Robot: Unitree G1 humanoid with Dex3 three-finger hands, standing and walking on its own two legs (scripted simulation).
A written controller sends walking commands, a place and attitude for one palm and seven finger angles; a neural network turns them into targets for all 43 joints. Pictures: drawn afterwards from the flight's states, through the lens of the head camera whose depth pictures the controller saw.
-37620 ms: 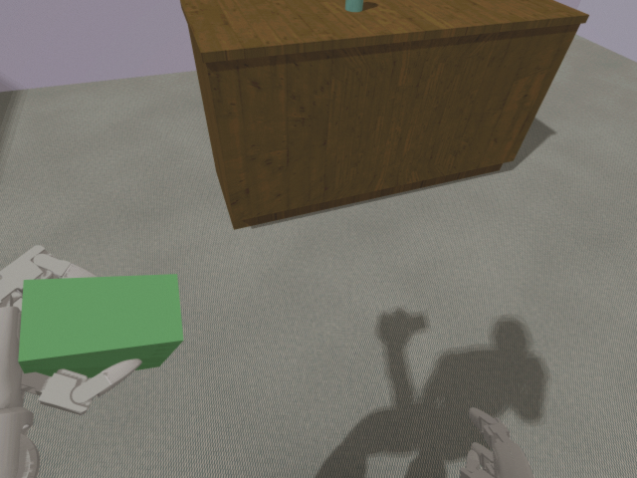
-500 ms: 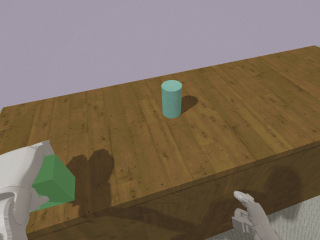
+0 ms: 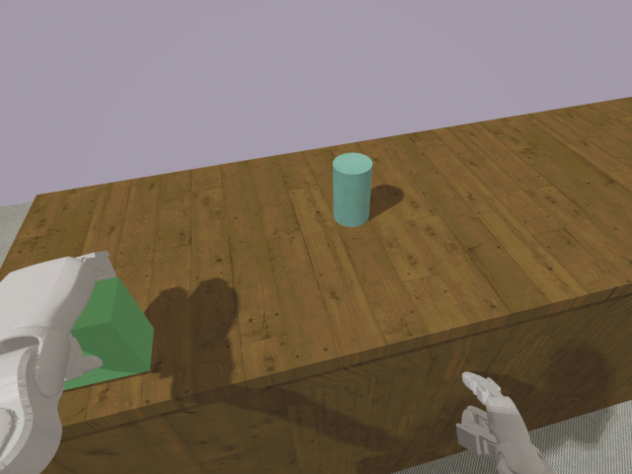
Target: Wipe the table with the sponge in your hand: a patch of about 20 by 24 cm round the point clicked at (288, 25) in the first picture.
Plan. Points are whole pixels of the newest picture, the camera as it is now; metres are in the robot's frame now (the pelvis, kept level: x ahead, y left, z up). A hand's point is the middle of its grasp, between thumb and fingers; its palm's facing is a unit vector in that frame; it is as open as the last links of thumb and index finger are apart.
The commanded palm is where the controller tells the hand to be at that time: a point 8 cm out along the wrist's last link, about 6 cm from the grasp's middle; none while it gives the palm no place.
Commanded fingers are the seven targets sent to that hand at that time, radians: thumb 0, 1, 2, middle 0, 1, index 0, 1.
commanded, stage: lift the sponge slowly off the table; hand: left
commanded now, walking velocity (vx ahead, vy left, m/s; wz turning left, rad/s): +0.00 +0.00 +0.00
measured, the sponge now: (90, 344) +0.21 +0.33 +0.07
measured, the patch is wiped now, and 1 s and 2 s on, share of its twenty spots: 0.95 0.95 0.95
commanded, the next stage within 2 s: bring the sponge back beside the body in 1.12 s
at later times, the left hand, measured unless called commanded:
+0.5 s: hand (65, 293) +0.22 +0.33 +0.15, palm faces +0.06 -0.05 -1.00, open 9.9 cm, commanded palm +0.19 +0.33 +0.23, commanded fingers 0.00 0.10 1.30 -1.20 -1.60 -1.20 -1.60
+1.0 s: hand (63, 268) +0.23 +0.32 +0.19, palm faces +0.14 -0.06 -0.99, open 9.9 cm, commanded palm +0.18 +0.32 +0.26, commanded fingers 0.00 0.10 1.30 -1.20 -1.60 -1.20 -1.60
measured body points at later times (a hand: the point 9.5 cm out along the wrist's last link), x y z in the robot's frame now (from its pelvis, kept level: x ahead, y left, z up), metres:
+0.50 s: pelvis -0.01 +0.00 +0.00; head -0.03 -0.03 +0.45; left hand +0.22 +0.33 +0.21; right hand +0.23 -0.20 -0.07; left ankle +0.00 +0.10 -0.74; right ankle -0.02 -0.10 -0.74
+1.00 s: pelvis -0.02 +0.01 +0.00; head -0.04 -0.03 +0.45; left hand +0.22 +0.32 +0.24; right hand +0.24 -0.18 -0.06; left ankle +0.00 +0.10 -0.74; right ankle -0.02 -0.10 -0.74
